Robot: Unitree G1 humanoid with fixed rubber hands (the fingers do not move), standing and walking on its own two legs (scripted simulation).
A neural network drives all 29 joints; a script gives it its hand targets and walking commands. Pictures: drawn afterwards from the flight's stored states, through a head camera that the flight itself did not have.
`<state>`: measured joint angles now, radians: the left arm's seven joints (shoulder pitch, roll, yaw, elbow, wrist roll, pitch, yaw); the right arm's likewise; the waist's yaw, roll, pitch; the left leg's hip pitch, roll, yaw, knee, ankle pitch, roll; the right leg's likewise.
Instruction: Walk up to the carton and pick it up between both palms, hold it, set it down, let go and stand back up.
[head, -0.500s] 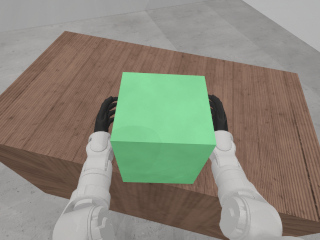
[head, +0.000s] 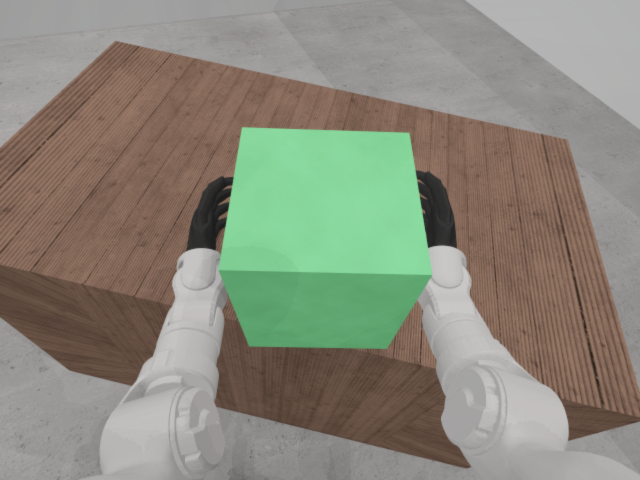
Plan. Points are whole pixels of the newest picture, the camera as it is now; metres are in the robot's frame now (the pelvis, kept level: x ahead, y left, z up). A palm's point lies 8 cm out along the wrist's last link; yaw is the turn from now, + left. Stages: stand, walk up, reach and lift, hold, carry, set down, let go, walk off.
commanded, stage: reach and lift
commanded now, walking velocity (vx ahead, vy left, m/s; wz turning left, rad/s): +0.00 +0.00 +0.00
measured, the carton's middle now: (321, 249) +0.40 +0.02 +0.02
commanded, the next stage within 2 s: none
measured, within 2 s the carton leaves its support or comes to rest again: neither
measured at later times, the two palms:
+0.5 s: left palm (204, 210) +0.40 +0.18 +0.09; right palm (446, 214) +0.41 -0.12 +0.11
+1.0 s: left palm (184, 177) +0.38 +0.18 +0.17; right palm (467, 194) +0.39 -0.12 +0.17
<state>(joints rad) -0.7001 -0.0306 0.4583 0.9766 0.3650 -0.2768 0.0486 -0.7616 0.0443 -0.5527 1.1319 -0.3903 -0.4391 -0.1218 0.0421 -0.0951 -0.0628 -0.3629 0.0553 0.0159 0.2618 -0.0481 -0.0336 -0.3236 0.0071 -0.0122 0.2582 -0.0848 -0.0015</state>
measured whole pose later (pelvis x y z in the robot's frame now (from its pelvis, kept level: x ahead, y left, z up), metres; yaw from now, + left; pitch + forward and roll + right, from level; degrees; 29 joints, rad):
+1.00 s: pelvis +0.02 +0.01 +0.00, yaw +3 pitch -8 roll -1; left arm -0.57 -0.02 0.26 0.22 0.28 0.54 0.00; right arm -0.66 -0.03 -0.06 0.63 0.16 0.18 -0.20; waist -0.08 -0.08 0.05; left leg -0.04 0.03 -0.03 0.35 -0.16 -0.02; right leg 0.05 -0.02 -0.06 0.28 -0.18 0.02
